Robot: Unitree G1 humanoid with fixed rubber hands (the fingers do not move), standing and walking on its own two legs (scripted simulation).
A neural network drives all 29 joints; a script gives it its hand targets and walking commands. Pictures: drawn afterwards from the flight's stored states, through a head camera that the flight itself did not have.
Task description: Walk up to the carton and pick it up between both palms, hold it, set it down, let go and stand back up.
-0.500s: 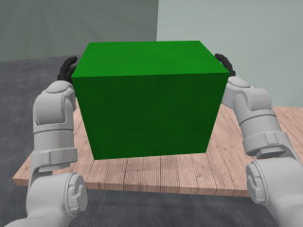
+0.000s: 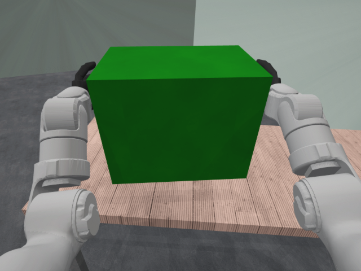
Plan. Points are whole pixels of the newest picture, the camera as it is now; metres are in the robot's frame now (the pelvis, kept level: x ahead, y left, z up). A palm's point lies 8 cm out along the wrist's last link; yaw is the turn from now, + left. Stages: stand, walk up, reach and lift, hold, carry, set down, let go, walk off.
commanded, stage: hold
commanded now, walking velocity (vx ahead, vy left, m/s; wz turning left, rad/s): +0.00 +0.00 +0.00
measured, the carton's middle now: (177, 112) +0.39 +0.00 +0.25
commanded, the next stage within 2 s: none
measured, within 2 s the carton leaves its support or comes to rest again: neither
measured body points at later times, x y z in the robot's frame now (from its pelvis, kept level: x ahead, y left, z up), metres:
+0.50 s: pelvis -0.01 +0.00 +0.00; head -0.09 +0.01 +0.44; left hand +0.37 +0.20 +0.28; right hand +0.38 -0.18 +0.30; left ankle +0.02 +0.11 -0.75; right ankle +0.01 -0.10 -0.75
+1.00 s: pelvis +0.00 +0.00 +0.00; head -0.09 +0.01 +0.44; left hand +0.38 +0.20 +0.28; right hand +0.39 -0.18 +0.30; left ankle +0.02 +0.11 -0.75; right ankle +0.01 -0.10 -0.75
